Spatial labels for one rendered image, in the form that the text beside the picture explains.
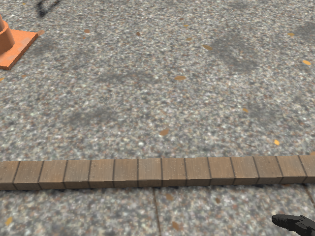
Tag right robot hand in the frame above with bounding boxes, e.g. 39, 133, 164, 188
272, 214, 315, 236

